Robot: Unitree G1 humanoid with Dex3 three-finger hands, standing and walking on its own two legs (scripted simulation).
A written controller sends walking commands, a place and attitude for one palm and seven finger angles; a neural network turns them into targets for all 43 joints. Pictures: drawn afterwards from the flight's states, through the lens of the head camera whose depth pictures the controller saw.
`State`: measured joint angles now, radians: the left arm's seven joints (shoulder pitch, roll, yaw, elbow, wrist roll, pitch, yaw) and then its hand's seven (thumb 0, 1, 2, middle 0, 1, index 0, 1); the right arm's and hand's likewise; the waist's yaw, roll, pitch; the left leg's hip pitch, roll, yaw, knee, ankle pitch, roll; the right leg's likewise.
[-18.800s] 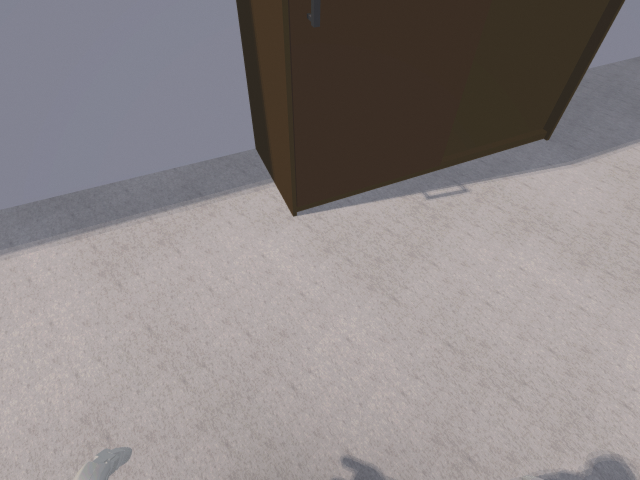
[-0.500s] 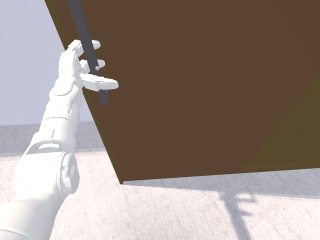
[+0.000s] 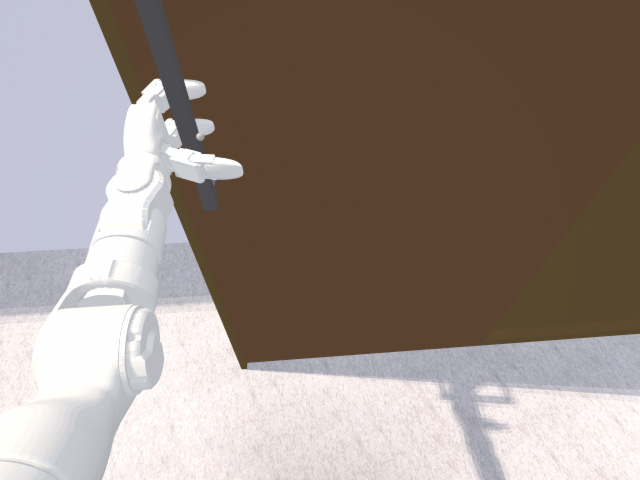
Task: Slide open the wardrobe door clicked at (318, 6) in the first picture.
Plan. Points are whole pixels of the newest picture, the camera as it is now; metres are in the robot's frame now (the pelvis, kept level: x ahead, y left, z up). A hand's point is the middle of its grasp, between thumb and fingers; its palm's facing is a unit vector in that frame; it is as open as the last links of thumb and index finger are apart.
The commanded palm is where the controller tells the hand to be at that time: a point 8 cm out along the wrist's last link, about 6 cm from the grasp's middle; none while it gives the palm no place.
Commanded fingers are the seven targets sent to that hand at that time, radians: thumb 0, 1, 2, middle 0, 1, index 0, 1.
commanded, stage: slide the fingers in behind the handle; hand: left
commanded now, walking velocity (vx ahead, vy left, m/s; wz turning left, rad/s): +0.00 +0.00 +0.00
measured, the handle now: (187, 110) +0.53 +0.15 +0.19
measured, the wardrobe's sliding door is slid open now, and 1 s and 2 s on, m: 0.00 0.00 0.00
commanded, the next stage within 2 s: grip the handle and tug to test in 0.20 s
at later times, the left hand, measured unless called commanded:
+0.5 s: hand (201, 139) +0.49 +0.13 +0.18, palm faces +0.07 -1.00 +0.00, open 13.0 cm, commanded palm +0.46 +0.18 +0.18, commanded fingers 0.00 0.01 0.52 -0.35 -1.27 -0.35 -1.27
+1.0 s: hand (204, 137) +0.49 +0.13 +0.18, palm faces +0.08 -1.00 +0.00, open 5.4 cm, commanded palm +0.46 +0.18 +0.18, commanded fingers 0.00 0.90 0.90 -0.45 -1.40 -0.45 -1.40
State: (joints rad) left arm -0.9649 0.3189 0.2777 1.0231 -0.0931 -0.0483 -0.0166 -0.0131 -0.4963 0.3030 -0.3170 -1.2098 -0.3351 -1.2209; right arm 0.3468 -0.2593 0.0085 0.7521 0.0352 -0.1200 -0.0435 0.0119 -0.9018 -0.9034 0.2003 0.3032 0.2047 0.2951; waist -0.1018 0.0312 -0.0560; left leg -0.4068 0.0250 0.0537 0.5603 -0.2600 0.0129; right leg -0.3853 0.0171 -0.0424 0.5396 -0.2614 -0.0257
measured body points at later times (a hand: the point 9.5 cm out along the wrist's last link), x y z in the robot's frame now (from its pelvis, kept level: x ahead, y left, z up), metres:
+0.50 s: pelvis +0.00 +0.01 +0.00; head +0.03 +0.00 +0.45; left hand +0.48 +0.18 +0.18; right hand +0.06 -0.26 -0.12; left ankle +0.01 +0.11 -0.73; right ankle +0.00 -0.10 -0.73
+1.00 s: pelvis +0.00 +0.00 +0.00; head +0.03 -0.01 +0.45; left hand +0.48 +0.18 +0.18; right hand +0.05 -0.26 -0.12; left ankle +0.01 +0.11 -0.73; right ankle +0.00 -0.10 -0.73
